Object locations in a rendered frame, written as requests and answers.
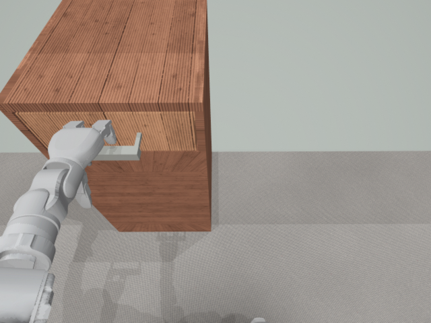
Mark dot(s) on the handle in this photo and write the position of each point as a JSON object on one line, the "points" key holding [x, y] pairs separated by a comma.
{"points": [[121, 152]]}

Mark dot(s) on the robot left hand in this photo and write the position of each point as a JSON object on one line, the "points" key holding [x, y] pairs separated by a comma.
{"points": [[82, 145]]}

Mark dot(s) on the cabinet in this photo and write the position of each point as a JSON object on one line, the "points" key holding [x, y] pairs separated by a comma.
{"points": [[127, 56]]}

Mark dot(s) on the drawer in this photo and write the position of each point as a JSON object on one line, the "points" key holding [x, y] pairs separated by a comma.
{"points": [[161, 131]]}

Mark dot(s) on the left robot upper arm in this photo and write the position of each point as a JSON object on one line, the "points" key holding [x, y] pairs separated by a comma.
{"points": [[25, 295]]}

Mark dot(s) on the left robot forearm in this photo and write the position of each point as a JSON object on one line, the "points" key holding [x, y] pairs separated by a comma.
{"points": [[29, 238]]}

